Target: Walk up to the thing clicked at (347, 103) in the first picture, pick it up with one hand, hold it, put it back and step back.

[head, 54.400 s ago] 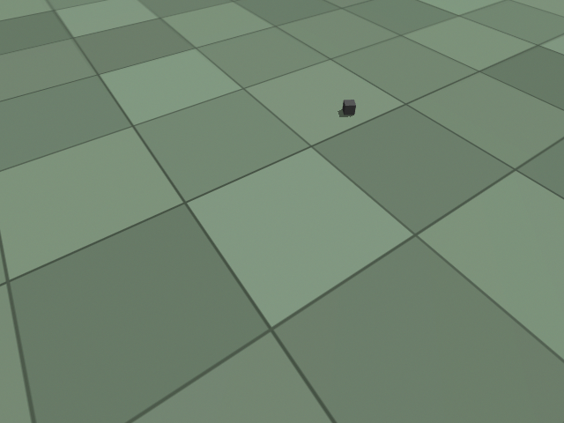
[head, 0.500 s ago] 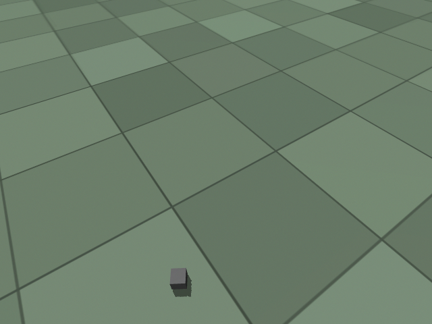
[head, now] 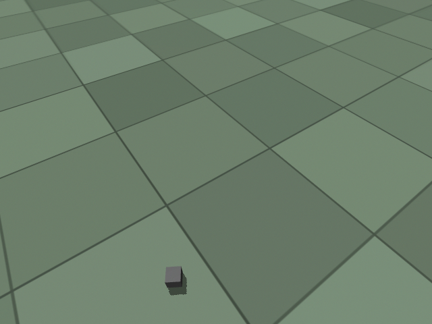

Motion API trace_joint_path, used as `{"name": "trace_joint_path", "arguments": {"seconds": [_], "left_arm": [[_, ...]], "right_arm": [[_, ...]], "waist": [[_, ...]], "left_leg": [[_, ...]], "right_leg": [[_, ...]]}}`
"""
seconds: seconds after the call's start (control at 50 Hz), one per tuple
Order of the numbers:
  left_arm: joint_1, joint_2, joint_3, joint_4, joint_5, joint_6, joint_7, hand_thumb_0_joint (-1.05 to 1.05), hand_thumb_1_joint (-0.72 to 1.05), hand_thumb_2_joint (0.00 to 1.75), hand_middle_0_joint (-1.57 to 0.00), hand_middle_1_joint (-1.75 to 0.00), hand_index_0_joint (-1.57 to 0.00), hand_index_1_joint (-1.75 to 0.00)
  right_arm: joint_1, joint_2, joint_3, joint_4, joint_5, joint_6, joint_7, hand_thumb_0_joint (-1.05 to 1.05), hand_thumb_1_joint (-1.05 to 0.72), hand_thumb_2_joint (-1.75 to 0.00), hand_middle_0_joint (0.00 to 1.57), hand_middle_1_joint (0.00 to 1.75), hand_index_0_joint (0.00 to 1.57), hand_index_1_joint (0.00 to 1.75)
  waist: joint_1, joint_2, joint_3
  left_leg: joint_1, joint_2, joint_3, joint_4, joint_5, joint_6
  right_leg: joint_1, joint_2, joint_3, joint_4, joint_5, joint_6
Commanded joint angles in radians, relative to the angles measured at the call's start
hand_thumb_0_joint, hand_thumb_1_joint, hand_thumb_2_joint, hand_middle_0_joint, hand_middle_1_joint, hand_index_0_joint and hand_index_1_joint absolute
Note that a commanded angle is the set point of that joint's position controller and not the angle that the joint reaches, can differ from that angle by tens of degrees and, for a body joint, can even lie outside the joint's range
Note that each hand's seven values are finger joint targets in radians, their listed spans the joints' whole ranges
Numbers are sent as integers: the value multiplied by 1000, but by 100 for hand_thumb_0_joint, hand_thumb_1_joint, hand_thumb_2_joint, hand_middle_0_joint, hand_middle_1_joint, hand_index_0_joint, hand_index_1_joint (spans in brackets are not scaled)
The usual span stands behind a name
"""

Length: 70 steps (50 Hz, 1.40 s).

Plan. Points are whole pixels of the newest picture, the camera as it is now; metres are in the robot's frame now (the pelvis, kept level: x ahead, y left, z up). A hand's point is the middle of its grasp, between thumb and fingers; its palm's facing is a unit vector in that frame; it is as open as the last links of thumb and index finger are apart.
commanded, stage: stand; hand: left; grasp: from above
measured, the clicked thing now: (174, 277) +0.49 +0.22 -0.75
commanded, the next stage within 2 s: step back in 1.30 s
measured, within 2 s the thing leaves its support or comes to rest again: neither
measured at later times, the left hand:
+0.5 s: hand out of the picture +0.09 +0.24 -0.16, palm faces +0.00 -0.94 -0.34, open 7.4 cm
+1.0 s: hand out of the picture +0.09 +0.24 -0.15, palm faces +0.00 -0.94 -0.34, open 7.4 cm
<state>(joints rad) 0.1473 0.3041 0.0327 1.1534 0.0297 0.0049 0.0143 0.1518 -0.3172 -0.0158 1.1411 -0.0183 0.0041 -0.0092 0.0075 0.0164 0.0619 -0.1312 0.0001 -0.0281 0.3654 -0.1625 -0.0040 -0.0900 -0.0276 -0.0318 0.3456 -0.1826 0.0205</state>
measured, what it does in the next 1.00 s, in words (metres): stands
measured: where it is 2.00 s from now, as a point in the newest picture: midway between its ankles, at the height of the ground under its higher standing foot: outside the picture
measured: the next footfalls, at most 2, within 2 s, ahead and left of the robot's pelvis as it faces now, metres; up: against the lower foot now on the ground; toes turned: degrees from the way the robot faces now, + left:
none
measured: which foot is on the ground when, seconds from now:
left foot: down 0.00-1.00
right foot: down 0.00-1.00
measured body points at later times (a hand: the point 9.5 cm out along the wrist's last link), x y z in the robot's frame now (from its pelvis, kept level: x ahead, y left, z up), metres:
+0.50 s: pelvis +0.02 +0.00 +0.00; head +0.02 -0.01 +0.45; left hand +0.09 +0.29 -0.13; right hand +0.09 -0.30 -0.14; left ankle +0.03 +0.12 -0.75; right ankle +0.01 -0.13 -0.75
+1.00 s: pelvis +0.02 -0.01 +0.00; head +0.02 -0.01 +0.45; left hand +0.09 +0.29 -0.13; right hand +0.09 -0.30 -0.14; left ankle +0.03 +0.12 -0.75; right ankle +0.01 -0.13 -0.75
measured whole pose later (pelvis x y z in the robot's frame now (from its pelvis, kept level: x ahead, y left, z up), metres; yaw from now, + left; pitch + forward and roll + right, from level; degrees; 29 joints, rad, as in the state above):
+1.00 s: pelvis +0.02 -0.01 +0.00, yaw -1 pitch -3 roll +0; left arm 0.11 0.33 0.03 1.14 0.02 0.00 0.00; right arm 0.11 -0.33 0.00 1.14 -0.01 -0.01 0.00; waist 0.00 0.01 0.05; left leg -0.11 0.01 -0.02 0.33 -0.17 -0.01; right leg -0.08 -0.02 -0.02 0.32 -0.19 0.01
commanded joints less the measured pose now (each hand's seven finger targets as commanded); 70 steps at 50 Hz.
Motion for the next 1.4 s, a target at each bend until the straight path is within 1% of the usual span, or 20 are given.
{"name": "trace_joint_path", "arguments": {"seconds": [0.0,0.16,0.3,0.34,0.36,0.42,0.44,0.46,0.5,0.54,0.72,0.82,0.86,0.98,1.04,1.2,1.26,1.28,1.34,1.38], "left_arm": [[-28,201,32,-49,-4,-21,12,0,90,90,-20,-30,-20,-30],[-44,207,33,-53,-9,-29,12,0,90,90,-20,-30,-20,-30],[-52,205,31,-52,-11,-27,11,0,90,90,-20,-30,-20,-30],[-60,210,32,-53,-12,-26,10,0,90,90,-20,-30,-20,-30],[-60,210,33,-58,-10,-27,10,0,90,90,-20,-30,-20,-30],[-63,210,31,-58,-11,-29,10,0,90,90,-20,-30,-20,-30],[-69,213,32,-61,-13,-30,10,0,90,90,-20,-30,-20,-30],[-69,209,30,-59,-13,-28,9,0,90,90,-20,-30,-20,-30],[-78,215,31,-62,-14,-29,9,0,90,90,-20,-30,-20,-30],[-70,212,29,-60,-14,-27,8,0,90,90,-20,-30,-20,-30],[-78,220,32,-67,-16,-30,6,0,90,90,-20,-30,-20,-30],[-75,225,31,-67,-15,-29,5,0,90,90,-20,-30,-20,-30],[-82,231,31,-71,-15,-31,4,0,90,90,-20,-30,-20,-30],[-77,228,29,-72,-14,-30,2,0,90,90,-20,-30,-20,-30],[-71,231,29,-74,-14,-30,1,0,90,90,-20,-30,-20,-30],[-65,233,24,-71,-16,-33,0,0,90,90,-20,-30,-20,-30],[-68,237,25,-76,-16,-34,1,0,90,90,-20,-30,-20,-30],[-66,314,66,-93,-36,-25,7,0,90,90,-20,-30,-20,-30],[-47,301,71,-141,-38,-18,13,0,90,90,-20,-30,-20,-30],[-62,295,74,-177,-35,-11,12,0,90,90,-20,-30,-20,-30]], "right_arm": [[-55,-196,-34,-60,-2,-23,-15,0,-90,-90,20,30,20,30],[-59,-199,-29,-57,-1,-29,-15,0,-90,-90,20,30,20,30],[-68,-203,-26,-53,1,-30,-16,0,-90,-90,20,30,20,30],[-65,-201,-25,-49,0,-30,-15,0,-90,-90,20,30,20,30],[-76,-214,-28,-54,-1,-31,-16,0,-90,-90,20,30,20,30],[-79,-208,-28,-52,1,-32,-15,0,-90,-90,20,30,20,30],[-76,-213,-28,-52,1,-32,-16,0,-90,-90,20,30,20,30],[-81,-207,-26,-49,1,-31,-15,0,-90,-90,20,30,20,30],[-81,-211,-27,-49,1,-31,-15,0,-90,-90,20,30,20,30],[-94,-210,-26,-49,1,-32,-14,0,-90,-90,20,30,20,30],[-93,-218,-28,-54,3,-36,-12,0,-90,-90,20,30,20,30],[-90,-219,-28,-53,2,-34,-10,0,-90,-90,20,30,20,30],[-90,-215,-25,-55,2,-35,-9,0,-90,-90,20,30,20,30],[-87,-221,-25,-54,3,-34,-9,0,-90,-90,20,30,20,30],[-89,-227,-25,-58,2,-36,-9,0,-90,-90,20,30,20,30],[-82,-223,-24,-55,4,-33,-5,0,-90,-90,20,30,20,30],[-76,-227,-24,-56,2,-34,-5,0,-90,-90,20,30,20,30],[-113,-277,-44,-75,12,-15,2,0,-90,-90,20,30,20,30],[-75,-267,-52,-108,25,0,6,0,-90,-90,20,30,20,30],[-67,-263,-60,-134,24,8,8,0,-90,-90,20,30,20,30]], "waist": [[1,1,-7],[-4,-22,-54],[-2,-17,-59],[-5,-21,-43],[-1,-11,-67],[-2,-24,-72],[-6,-15,-81],[-4,-15,-59],[-5,-14,-71],[1,-7,-58],[-2,-10,-83],[-5,-13,-54],[-6,-13,-74],[-4,-8,-54],[-2,-5,-80],[-4,-16,-49],[-7,-16,-71],[-7,-37,36],[-19,-31,-88],[-24,-41,-153]], "left_leg": [[-46,102,-109,-100,-81,27],[13,109,-87,-71,78,32],[23,114,-85,-75,119,28],[9,112,-86,-86,93,23],[30,117,-84,-74,127,29],[45,118,-83,-71,159,25],[41,119,-77,-65,159,26],[22,115,-80,-78,133,22],[27,120,-79,-77,154,23],[20,118,-82,-86,121,22],[39,123,-77,-77,176,26],[23,120,-78,-90,116,23],[29,124,-77,-86,152,23],[10,120,-80,-100,86,22],[19,126,-79,-91,129,26],[15,117,-82,-95,81,22],[23,123,-80,-89,110,24],[-54,102,-90,16,250,42],[-37,98,-66,103,316,64],[-28,85,-54,166,281,71]], "right_leg": [[-32,-84,90,-78,-41,-28],[-10,-99,99,-79,74,-28],[2,-99,92,-74,98,-27],[-6,-97,92,-79,72,-27],[2,-101,95,-78,106,-28],[0,-100,92,-77,120,-27],[11,-103,97,-78,135,-27],[3,-98,91,-79,108,-25],[18,-103,94,-74,122,-29],[7,-98,92,-79,87,-29],[24,-103,94,-72,145,-33],[2,-98,94,-87,90,-30],[20,-104,96,-75,122,-32],[6,-101,97,-86,73,-31],[21,-103,96,-75,106,-33],[-8,-101,98,-94,67,-33],[8,-107,101,-86,96,-34],[-78,-95,112,-6,267,-43],[-42,-99,109,73,318,-79],[-50,-120,130,92,300,-109]]}}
